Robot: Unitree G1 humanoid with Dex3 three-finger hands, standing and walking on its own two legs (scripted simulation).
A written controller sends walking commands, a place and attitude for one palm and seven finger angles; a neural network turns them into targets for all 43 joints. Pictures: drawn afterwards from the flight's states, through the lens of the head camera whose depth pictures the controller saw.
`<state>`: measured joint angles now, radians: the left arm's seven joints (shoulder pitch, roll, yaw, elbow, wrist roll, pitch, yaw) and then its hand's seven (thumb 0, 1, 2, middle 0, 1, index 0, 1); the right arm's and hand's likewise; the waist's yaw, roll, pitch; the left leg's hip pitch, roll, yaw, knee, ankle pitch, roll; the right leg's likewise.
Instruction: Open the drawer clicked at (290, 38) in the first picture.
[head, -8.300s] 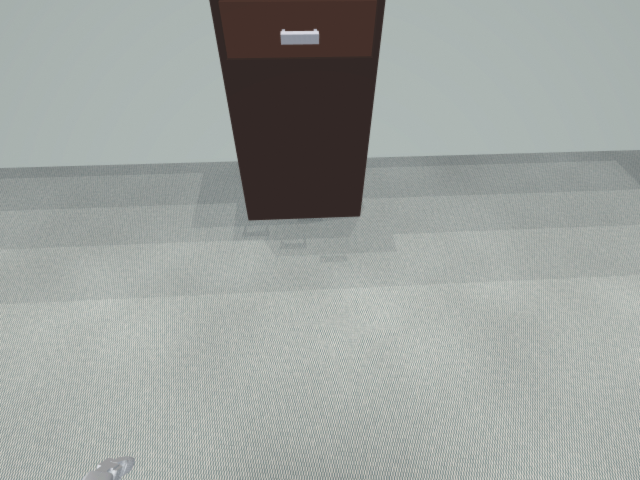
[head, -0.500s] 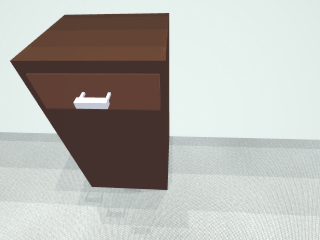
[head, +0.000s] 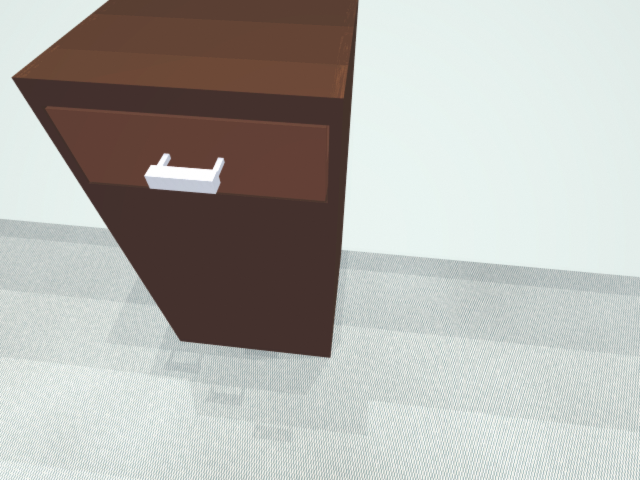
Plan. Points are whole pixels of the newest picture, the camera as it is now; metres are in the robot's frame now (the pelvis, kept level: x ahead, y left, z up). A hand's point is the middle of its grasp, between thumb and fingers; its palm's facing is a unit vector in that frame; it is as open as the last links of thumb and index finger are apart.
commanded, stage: shuffle to correct the standing spot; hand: left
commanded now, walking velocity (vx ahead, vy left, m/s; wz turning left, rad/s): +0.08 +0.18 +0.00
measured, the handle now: (188, 170) +0.57 +0.27 +0.04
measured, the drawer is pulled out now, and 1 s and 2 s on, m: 0.00 0.00 0.00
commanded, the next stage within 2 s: come to a stop and stand still in 0.48 s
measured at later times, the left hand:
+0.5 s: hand out of the picture +0.06 +0.23 -0.16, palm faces +0.09 -0.97 -0.25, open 7.4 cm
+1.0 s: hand out of the picture +0.12 +0.26 -0.16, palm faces -0.01 -0.97 -0.25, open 7.3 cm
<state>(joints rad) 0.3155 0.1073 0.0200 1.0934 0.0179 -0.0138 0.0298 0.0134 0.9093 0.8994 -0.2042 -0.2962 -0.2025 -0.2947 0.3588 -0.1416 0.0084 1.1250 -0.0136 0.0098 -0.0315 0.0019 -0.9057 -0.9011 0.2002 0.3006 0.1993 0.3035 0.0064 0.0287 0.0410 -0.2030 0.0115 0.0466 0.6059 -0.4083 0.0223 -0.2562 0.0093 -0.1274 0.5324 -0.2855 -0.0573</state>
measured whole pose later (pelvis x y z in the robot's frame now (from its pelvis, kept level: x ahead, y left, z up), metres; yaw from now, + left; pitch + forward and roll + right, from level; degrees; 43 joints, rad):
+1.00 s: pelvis +0.07 +0.08 +0.00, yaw -3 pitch +0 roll +1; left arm 0.27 0.15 0.02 1.00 0.02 -0.01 0.05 0.01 0.93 0.90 -0.20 -0.30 -0.20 -0.29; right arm 0.21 -0.17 -0.03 1.02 -0.01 0.04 -0.02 0.00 -0.93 -0.90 0.20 0.30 0.20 0.30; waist 0.00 0.02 0.02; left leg -0.33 0.04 0.04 0.75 -0.41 -0.02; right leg -0.24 0.02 -0.07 0.56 -0.33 -0.07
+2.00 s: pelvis +0.10 +0.11 +0.00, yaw -3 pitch -1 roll +0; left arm 0.27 0.16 -0.02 1.09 0.00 0.00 0.04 0.01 0.91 0.90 -0.20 -0.30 -0.20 -0.29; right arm 0.27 -0.16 0.03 1.12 -0.01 -0.02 -0.05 0.00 -0.91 -0.90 0.20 0.30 0.20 0.30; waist 0.00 0.00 0.03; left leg -0.11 -0.05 0.06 0.45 -0.33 0.06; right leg -0.15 -0.01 -0.04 0.49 -0.33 -0.02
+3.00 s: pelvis +0.09 +0.09 +0.01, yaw -3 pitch +0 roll +1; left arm 0.29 0.15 -0.01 1.08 0.00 0.00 0.05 0.01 0.91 0.90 -0.20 -0.30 -0.20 -0.29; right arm 0.27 -0.13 0.02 1.13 0.00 -0.01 -0.06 0.01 -0.91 -0.90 0.20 0.30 0.20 0.30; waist 0.01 -0.02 0.04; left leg -0.12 -0.02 0.04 0.41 -0.29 0.02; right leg -0.16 0.02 -0.06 0.46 -0.30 -0.05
